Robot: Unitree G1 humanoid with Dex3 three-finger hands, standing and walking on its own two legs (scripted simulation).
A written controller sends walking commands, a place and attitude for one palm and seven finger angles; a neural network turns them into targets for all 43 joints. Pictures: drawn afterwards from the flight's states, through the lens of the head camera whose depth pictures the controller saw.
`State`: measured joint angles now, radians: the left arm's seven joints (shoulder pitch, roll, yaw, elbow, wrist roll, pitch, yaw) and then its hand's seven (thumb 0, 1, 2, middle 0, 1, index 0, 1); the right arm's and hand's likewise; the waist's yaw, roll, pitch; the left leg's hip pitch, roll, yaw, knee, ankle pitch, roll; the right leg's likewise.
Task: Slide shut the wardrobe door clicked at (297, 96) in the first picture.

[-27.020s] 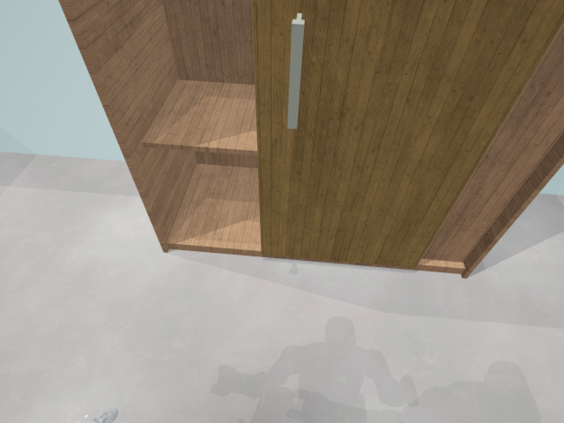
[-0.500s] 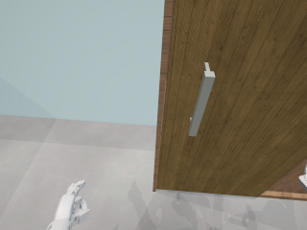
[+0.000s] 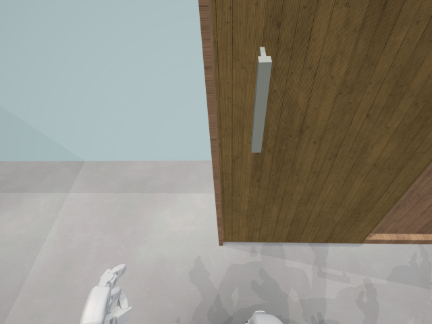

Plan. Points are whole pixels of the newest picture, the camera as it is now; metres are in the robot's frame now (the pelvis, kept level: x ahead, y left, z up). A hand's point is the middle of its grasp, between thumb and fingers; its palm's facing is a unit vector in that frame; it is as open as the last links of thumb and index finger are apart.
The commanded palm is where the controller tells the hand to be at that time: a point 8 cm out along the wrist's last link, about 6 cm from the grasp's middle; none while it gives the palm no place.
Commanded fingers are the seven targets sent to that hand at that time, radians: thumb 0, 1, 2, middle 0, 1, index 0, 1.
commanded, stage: step back with the hand held close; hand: right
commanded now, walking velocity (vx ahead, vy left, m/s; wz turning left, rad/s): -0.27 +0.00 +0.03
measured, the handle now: (258, 104) +0.56 -0.09 +0.11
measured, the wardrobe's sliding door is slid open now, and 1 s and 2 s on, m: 0.00 0.00 0.00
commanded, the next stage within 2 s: stop stepping back and stand still in 0.26 s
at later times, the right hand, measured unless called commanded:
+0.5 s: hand out of the picture +0.06 -0.31 +0.19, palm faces +0.50 +0.80 -0.32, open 7.4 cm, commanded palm +0.00 -0.33 +0.20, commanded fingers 0.00 -0.90 -0.90 0.20 0.30 0.20 0.30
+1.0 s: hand out of the picture -0.06 -0.30 +0.19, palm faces +0.41 +0.81 -0.43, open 7.4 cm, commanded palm -0.11 -0.34 +0.20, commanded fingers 0.00 -0.90 -0.90 0.20 0.30 0.20 0.30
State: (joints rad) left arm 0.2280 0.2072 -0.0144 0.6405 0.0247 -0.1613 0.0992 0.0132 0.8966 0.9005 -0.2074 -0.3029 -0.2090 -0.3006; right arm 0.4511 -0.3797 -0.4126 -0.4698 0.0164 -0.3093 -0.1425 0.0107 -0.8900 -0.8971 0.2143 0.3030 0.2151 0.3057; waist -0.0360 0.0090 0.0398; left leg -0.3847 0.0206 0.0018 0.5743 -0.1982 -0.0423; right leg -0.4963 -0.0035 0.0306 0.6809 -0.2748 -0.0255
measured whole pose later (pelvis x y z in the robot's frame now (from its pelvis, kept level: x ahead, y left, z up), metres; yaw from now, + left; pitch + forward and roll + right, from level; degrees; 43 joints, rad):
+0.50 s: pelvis -0.13 -0.03 +0.01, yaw -2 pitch -2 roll +6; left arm 0.19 0.14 0.00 0.64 0.03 -0.19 0.05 0.01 0.90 0.90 -0.21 -0.30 -0.21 -0.30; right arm 0.44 -0.41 -0.42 -0.53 0.03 -0.24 -0.14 0.01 -0.89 -0.90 0.21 0.30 0.21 0.31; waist -0.04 0.01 0.02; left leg -0.31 -0.11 0.02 0.91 -0.52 0.01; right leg -0.44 -0.05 0.00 0.45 -0.06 -0.04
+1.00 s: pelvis -0.25 -0.05 +0.01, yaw +1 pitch -3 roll +0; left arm 0.33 0.18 0.00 0.70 0.02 -0.09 0.07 0.01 0.90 0.90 -0.21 -0.30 -0.21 -0.30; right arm 0.54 -0.44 -0.42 -0.56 0.02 -0.19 -0.13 0.01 -0.89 -0.90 0.22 0.30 0.22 0.31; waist 0.00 0.06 -0.02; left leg -0.26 -0.04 0.08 0.60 -0.29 0.10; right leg -0.58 -0.05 -0.03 1.12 -0.37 0.01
